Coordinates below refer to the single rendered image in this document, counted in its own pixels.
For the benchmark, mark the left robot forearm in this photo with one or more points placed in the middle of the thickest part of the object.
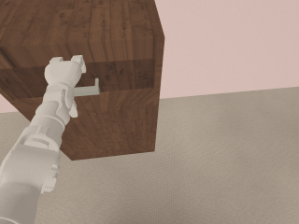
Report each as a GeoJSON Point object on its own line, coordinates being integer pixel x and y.
{"type": "Point", "coordinates": [48, 124]}

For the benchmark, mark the robot left hand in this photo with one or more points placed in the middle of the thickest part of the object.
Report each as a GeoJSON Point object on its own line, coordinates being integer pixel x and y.
{"type": "Point", "coordinates": [68, 72]}

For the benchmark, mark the drawer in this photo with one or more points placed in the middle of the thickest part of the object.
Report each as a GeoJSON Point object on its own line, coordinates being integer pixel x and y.
{"type": "Point", "coordinates": [125, 75]}

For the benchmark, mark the left robot upper arm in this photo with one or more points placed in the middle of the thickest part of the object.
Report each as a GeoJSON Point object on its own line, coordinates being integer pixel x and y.
{"type": "Point", "coordinates": [30, 171]}

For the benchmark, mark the cabinet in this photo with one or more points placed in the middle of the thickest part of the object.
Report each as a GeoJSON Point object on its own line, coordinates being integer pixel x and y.
{"type": "Point", "coordinates": [111, 123]}

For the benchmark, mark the handle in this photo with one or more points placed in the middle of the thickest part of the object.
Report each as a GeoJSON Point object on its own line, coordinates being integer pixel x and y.
{"type": "Point", "coordinates": [89, 90]}

